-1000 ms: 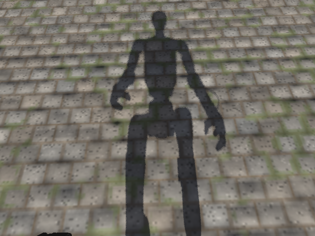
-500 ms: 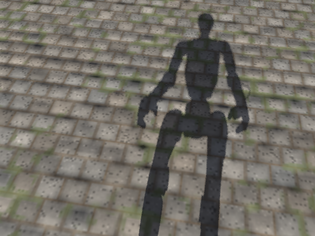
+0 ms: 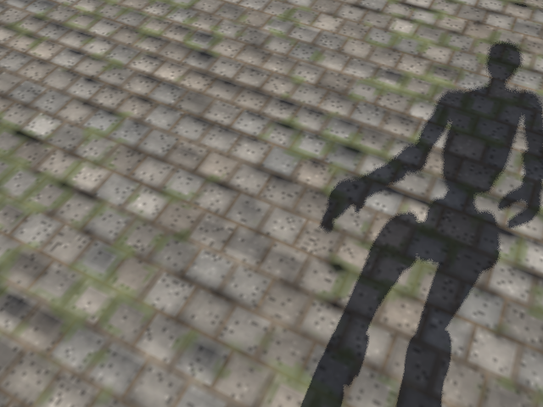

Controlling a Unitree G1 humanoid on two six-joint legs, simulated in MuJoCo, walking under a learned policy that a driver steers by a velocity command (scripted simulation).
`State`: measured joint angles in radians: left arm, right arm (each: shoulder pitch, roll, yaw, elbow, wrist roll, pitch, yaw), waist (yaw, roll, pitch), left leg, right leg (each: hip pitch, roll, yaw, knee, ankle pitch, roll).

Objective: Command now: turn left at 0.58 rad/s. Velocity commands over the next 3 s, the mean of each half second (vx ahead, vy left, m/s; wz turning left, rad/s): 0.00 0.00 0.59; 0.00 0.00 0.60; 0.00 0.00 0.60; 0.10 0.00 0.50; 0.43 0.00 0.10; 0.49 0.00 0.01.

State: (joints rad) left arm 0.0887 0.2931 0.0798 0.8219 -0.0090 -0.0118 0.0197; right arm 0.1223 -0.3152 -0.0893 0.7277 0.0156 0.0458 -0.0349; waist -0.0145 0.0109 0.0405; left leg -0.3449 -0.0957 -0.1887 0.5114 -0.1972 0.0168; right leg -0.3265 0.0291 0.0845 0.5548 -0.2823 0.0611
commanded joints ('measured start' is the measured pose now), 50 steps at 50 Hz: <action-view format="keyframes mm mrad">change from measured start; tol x32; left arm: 1 108 175 47 -32 18 -22 -4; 50 -26 128 22 -187 29 -14 3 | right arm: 1 -14 -98 -16 -81 1 0 -10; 50 107 -203 -59 -135 5 -3 6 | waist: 1 37 20 -165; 20 16 -185 -93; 23 21 322 -148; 50 -31 -132 -67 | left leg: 1 -11 120 -173 87 -20 70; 3 -249 6 17 516 -447 -29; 7 -277 51 58 710 -231 -88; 19 -20 116 250 141 -144 -59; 23 479 416 -232 -102 686 189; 44 161 215 -326 -67 247 166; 47 -208 -66 7 336 -443 0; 50 -227 44 32 688 -326 -78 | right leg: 1 236 -182 126 -237 169 -86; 3 210 -463 443 -276 413 -345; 20 234 -340 -84 -142 430 -220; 23 -264 -117 -252 432 -374 10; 25 -343 -69 -38 665 -367 9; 50 170 -327 218 -237 342 -278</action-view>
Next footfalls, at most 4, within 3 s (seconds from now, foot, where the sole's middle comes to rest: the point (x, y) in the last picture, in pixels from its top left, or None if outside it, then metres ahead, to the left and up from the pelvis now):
0.02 right None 0.05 -0.13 -0.77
0.44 left None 0.01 0.14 -0.77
0.92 right None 0.12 -0.06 -0.77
1.32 left None -0.06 0.15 -0.77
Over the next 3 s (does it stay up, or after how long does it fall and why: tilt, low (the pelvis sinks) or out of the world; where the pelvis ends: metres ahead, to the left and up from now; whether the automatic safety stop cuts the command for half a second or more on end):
stays up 0.18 0.53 0.01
